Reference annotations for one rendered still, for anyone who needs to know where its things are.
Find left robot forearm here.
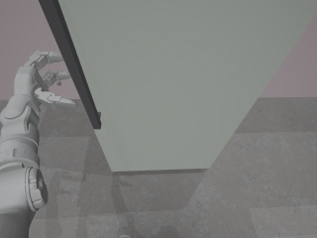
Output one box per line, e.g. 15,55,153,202
0,95,41,174

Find left robot hand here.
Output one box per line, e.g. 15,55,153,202
14,51,77,110

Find left robot upper arm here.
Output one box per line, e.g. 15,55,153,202
0,167,49,238

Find fridge door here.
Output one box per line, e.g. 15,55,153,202
40,0,317,172

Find handle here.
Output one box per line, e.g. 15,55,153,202
39,0,102,130

